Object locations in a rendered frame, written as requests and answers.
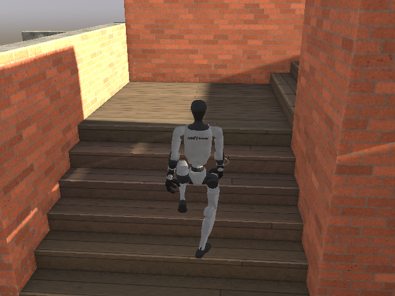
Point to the robot left foot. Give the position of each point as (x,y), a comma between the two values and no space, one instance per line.
(182,206)

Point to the robot left shin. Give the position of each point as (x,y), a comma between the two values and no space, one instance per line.
(182,191)

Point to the robot right forearm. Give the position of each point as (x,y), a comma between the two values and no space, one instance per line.
(220,164)

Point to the robot left forearm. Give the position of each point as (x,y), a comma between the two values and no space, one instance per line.
(171,168)

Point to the robot left upper arm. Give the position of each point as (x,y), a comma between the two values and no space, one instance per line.
(176,141)

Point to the robot right hand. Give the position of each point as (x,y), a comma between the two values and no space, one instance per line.
(214,170)

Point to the robot right upper arm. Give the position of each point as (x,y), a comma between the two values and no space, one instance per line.
(218,134)

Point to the robot left hand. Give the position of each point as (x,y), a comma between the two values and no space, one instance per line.
(169,184)

